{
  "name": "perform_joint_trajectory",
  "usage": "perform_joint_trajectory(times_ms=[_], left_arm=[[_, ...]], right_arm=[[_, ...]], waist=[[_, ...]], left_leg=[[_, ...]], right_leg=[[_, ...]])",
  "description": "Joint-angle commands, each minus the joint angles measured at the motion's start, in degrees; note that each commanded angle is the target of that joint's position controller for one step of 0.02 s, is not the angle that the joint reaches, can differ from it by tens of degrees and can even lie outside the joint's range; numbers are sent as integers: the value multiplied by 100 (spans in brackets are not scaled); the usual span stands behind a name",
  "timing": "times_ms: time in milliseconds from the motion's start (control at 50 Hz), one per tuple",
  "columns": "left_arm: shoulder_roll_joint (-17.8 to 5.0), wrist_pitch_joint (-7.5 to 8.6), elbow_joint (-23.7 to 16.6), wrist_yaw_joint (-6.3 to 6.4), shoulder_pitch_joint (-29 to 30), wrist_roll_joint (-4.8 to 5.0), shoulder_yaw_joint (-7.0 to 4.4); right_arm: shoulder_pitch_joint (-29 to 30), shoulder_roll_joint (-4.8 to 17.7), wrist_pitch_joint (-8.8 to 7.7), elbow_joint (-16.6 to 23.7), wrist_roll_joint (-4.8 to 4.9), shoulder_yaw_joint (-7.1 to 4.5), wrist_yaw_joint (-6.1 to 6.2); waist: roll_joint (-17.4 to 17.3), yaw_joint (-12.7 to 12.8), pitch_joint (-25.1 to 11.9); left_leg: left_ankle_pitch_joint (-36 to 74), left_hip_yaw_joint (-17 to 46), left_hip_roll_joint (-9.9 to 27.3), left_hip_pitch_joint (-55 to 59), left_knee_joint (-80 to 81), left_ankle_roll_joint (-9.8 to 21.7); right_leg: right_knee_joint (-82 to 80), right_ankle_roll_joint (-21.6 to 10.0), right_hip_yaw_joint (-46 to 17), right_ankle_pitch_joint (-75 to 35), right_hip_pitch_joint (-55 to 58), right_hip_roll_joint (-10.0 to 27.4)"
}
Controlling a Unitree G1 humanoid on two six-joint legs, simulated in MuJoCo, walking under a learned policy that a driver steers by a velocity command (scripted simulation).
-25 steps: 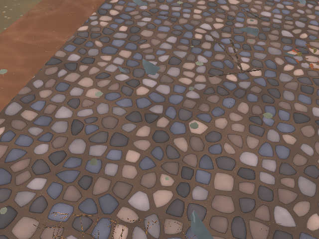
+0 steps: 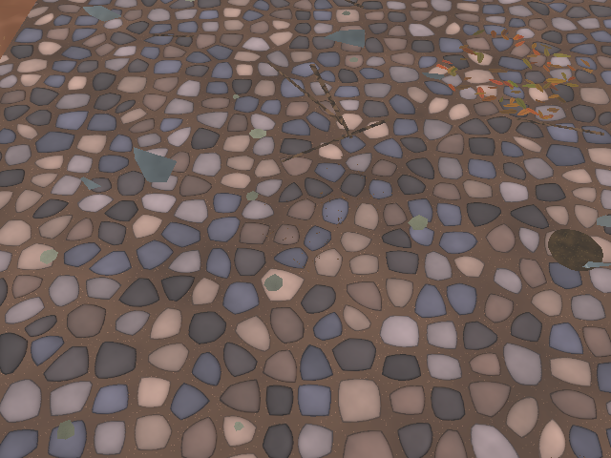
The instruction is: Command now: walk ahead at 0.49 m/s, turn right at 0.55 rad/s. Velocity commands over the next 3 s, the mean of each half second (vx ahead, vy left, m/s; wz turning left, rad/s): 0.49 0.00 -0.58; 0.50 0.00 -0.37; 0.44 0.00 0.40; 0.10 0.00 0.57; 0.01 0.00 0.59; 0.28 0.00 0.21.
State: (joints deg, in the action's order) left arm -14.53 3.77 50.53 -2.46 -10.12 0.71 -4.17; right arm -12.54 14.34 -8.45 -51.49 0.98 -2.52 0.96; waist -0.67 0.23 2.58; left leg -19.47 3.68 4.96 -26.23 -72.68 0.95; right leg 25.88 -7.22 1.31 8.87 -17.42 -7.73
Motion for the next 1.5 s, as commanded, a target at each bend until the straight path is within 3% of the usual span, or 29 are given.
perform_joint_trajectory(times_ms=[20,100,220,280,320,340,360,380,420,520,660,760,800,840,860,880,900,920,980,1100,1200,1300,1380,1400,1420,1440,1460,1480,1500], left_arm=[[-596,134,-467,92,207,15,-90],[-905,93,-462,280,-376,15,-172],[-869,-18,-387,335,-992,114,-185],[-913,-77,-456,386,-981,74,-213],[-650,-76,-595,360,-843,16,-118],[-320,-57,-731,338,-946,-103,2],[-117,13,-899,304,-1810,142,74],[-817,-4,-716,336,-1676,232,-44],[-966,-71,-874,354,-784,118,-125],[-464,-212,-1121,270,-616,108,-113],[-321,-159,-1527,96,334,62,-30],[-282,-133,-1889,-40,1062,69,14],[-429,-128,-1930,-57,944,39,-52],[-814,-137,-1615,-13,-265,12,-282],[-1183,-162,-1355,82,-1224,4,-445],[-1841,-138,-1270,167,-1537,-55,-515],[-1514,-90,-1353,170,-1774,-74,-400],[-1187,-26,-1267,137,-1455,-98,-295],[-567,92,-1229,108,-419,-100,-107],[-632,327,-875,195,-362,-182,-173],[-781,291,-693,294,-543,-135,-188],[-945,73,-441,346,-989,-29,-249],[-1228,-152,-571,490,-658,-11,-290],[-1225,-140,-632,516,-519,46,-266],[-760,-44,-780,488,-774,-151,-120],[-352,121,-988,370,-1410,-188,75],[-999,224,-918,295,-839,-51,-67],[-973,234,-1131,295,-400,92,-57],[-877,201,-1096,367,-281,8,-43]], right_arm=[[-420,623,89,367,-130,-222,51],[721,482,150,846,-227,-172,94],[1674,539,56,1248,-57,-117,-83],[1475,806,-41,1285,-32,-200,-160],[321,1100,-109,1059,-118,-340,-119],[-664,1465,-81,981,-170,-421,-65],[-965,1756,11,751,-200,-506,-117],[-679,1051,41,960,-119,-354,-134],[-97,702,120,1063,-140,-233,-111],[47,638,75,857,-137,-248,-132],[-130,986,177,692,-107,-370,-62],[-609,1188,324,455,35,-423,-69],[-591,1339,382,406,88,-454,-69],[-512,1370,446,343,121,-417,-43],[-552,1153,429,371,49,-305,-26],[-1092,355,340,596,-143,-33,-106],[-953,702,170,475,87,-72,-162],[-356,1082,127,654,306,-207,-184],[-175,971,250,633,68,-234,-128],[-174,563,557,630,64,-200,-87],[629,353,493,898,16,-105,-242],[1337,306,482,1369,23,-50,-447],[214,792,498,1338,-11,-306,-507],[-602,1119,486,1175,-39,-472,-423],[-936,1639,530,1121,-81,-579,-276],[-630,1997,489,1401,-203,-586,-290],[-772,1564,537,1498,-183,-504,-305],[-413,1298,533,1527,-107,-433,-301],[-106,1133,541,1525,-1,-400,-286]], waist=[[51,-301,-249],[268,33,-48],[513,427,-214],[700,210,-329],[641,-388,-1027],[-112,-696,-1968],[-2291,-210,-2481],[-1302,-357,-1924],[-229,-367,-740],[-480,-76,-236],[-278,-319,-43],[-244,-483,226],[-390,-261,77],[-417,527,-667],[-201,953,-1217],[1291,501,-1947],[1059,796,-2837],[712,831,-1885],[479,136,-673],[307,-93,-135],[268,218,131],[244,454,333],[655,-313,-512],[507,-795,-933],[-579,-655,-1509],[-1477,-134,-2701],[-306,-678,-3091],[-227,-550,-2267],[264,-305,-1430]], left_leg=[[307,109,365,-671,640,-193],[1708,-114,93,-791,2508,-449],[2470,-2,-368,-308,4331,-377],[1718,93,-420,42,4617,-163],[1597,192,-145,1803,4787,253],[1300,1247,915,3419,4645,597],[-140,4094,2052,4946,5326,1495],[-1203,4073,1948,4568,5536,1278],[41,2250,1415,3036,5692,872],[1541,556,965,1954,6314,942],[2384,-748,894,2263,6430,855],[2729,-1016,1162,2820,6232,783],[4144,-1132,1240,3044,5757,726],[5552,-1417,1033,2733,4190,532],[4485,-1470,799,1538,2803,317],[-438,-1298,-130,-879,484,-50],[-1622,62,-515,-1374,-579,-35],[-1223,233,-243,-1882,-723,25],[14,152,387,-1240,290,26],[1320,383,331,-1397,1194,-182],[2652,-103,160,-1310,2878,-95],[1954,-523,15,-1786,3583,173],[1154,-1128,-812,27,3763,575],[2035,-942,-912,1369,4390,776],[4262,575,188,3178,4147,1174],[5354,3792,1826,4991,4424,2684],[5369,3235,1569,4851,4625,2412],[5151,2354,1322,4151,4663,2136],[4804,1835,981,3146,4839,1853]], right_leg=[[-1541,-1066,-1924,-790,215,1560],[-1501,-837,-1522,-911,-139,1200],[-916,-523,-1983,-336,539,1327],[-328,-406,-2494,-515,1078,1566],[940,-130,-2259,-977,766,1133],[2621,113,-1623,195,-55,663],[4271,397,-1126,2631,-2135,100],[4942,451,-1317,2315,-2735,625],[4882,553,-982,1296,-2620,1013],[4071,639,-749,667,-2262,1443],[2058,667,-394,-969,-2298,1423],[1164,409,-44,-511,-2107,1204],[947,184,162,63,-1602,933],[399,-129,407,-165,327,494],[502,-325,-163,-474,2104,835],[331,-1173,-3015,-188,4177,2629],[-541,-1626,-4605,158,4250,3275],[-621,-1281,-3507,-161,3608,3014],[-1077,-690,-1629,-847,1467,2313],[-1829,-522,-265,-1422,887,2136],[-1953,-226,554,-1443,1169,1995],[-1443,-146,808,-2325,2344,2366],[752,224,1054,-5839,2338,2215],[2032,488,1153,-5198,1694,1945],[3922,838,1084,-1132,40,1428],[6009,1162,45,3102,-1938,246],[6136,1028,-920,2815,-2046,628],[5733,916,-830,2383,-2285,864],[5235,942,-662,2071,-2322,1063]])
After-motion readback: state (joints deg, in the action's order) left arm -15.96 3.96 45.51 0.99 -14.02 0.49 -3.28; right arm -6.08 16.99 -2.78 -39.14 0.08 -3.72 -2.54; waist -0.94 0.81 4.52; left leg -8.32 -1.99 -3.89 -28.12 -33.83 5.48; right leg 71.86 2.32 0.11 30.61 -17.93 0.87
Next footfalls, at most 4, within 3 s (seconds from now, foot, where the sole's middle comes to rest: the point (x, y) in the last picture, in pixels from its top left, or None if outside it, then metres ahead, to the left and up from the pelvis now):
0.32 left None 0.39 0.13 -0.77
0.86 right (420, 424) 0.55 -0.22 -0.77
1.40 left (369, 280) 0.93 -0.13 -0.77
1.88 right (453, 265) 0.98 -0.36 -0.77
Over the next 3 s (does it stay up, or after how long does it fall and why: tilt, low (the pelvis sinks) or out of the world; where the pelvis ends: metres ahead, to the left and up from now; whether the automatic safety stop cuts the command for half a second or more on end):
stays up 0.98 -0.18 0.01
